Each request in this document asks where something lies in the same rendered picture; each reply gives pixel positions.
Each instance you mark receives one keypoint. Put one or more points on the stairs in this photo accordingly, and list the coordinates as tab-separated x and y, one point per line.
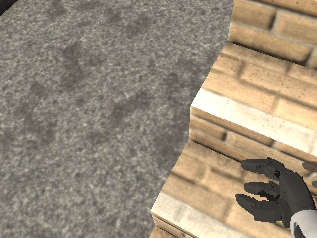
258	101

